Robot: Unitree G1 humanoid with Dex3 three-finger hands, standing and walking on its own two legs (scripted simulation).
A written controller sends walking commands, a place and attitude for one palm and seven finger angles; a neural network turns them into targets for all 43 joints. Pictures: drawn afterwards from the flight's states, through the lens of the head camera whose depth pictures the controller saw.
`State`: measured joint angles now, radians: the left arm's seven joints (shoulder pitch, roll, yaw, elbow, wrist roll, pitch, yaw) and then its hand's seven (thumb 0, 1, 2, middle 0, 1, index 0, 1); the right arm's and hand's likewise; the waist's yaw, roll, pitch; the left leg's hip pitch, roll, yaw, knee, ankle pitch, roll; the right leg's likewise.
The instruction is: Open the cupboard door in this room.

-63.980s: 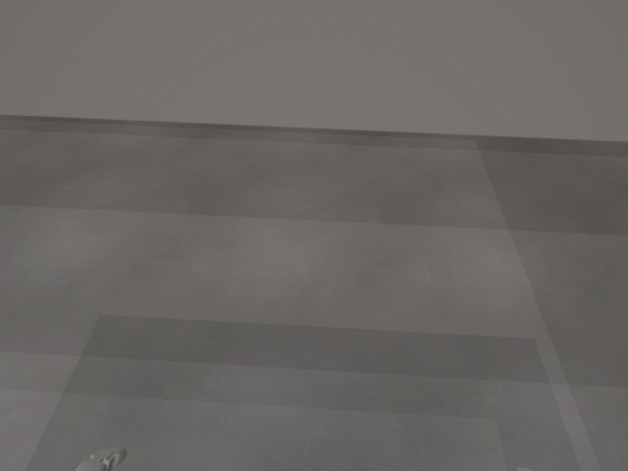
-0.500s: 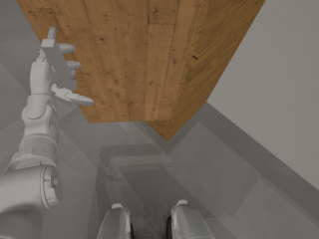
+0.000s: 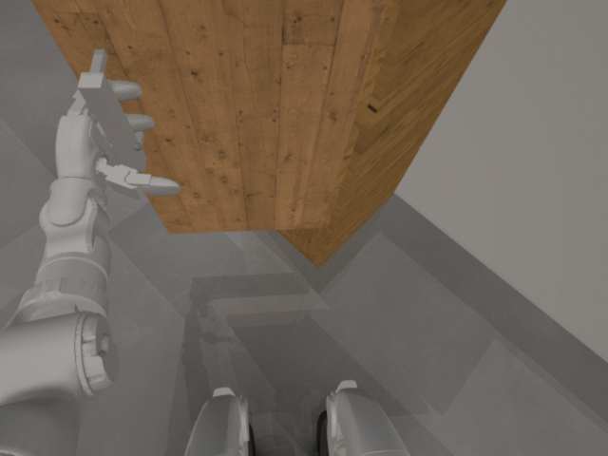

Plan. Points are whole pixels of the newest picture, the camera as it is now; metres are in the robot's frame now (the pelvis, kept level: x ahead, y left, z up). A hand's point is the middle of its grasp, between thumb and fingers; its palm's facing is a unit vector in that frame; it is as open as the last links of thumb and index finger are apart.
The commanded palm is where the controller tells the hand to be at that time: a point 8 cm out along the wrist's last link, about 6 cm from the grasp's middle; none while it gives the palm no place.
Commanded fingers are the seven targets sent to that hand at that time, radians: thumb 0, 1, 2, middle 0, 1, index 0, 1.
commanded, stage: close the thumb around the handle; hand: left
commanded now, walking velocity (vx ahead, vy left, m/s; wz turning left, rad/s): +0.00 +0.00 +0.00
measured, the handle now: (120, 115) +0.54 +0.21 +0.06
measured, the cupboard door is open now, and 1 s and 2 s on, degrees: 48 55 95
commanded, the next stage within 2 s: pull the door open along its arc in 0.56 s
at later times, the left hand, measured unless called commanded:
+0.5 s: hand (137, 147) +0.49 +0.19 +0.05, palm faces +0.02 -1.00 -0.01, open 5.6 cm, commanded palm +0.47 +0.23 +0.06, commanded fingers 0.00 0.90 0.90 -0.40 -1.35 -0.40 -1.35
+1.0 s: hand (140, 174) +0.45 +0.18 +0.05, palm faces +0.01 -1.00 -0.01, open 5.8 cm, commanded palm +0.39 +0.23 +0.06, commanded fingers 0.00 0.90 0.90 -0.40 -1.35 -0.40 -1.35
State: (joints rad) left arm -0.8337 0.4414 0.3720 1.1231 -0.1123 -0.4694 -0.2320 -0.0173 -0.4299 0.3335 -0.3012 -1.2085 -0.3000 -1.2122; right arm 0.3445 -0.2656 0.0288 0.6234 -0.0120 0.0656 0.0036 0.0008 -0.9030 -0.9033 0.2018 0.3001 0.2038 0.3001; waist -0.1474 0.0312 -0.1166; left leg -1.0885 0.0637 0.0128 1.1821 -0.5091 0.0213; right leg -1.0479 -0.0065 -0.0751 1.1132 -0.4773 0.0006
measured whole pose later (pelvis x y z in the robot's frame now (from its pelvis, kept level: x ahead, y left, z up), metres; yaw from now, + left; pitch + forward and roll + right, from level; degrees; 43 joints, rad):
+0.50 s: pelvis +0.00 +0.00 +0.00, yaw +0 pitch +24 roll -4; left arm -0.83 0.44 0.36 1.12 -0.11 -0.46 -0.22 0.00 0.74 0.83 -0.38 -1.33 -0.38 -1.33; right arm 0.35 -0.26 0.03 0.63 -0.02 0.06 0.00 0.00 -0.90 -0.90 0.20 0.30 0.20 0.30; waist -0.15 0.04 -0.12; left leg -1.09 0.06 0.01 1.18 -0.51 0.03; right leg -1.05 -0.01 -0.07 1.11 -0.48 0.01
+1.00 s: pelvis +0.02 +0.00 +0.02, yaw -1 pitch +22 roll -2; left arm -0.52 0.34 0.33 0.81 -0.18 -0.44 -0.21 0.00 0.73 0.75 -0.35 -1.35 -0.36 -1.35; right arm 0.36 -0.25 0.01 0.58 0.01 0.09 0.02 0.00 -0.90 -0.90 0.20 0.30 0.20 0.30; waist -0.12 0.04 -0.14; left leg -0.98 0.07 0.05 1.10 -0.51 0.02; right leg -0.96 0.00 -0.04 1.04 -0.47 0.01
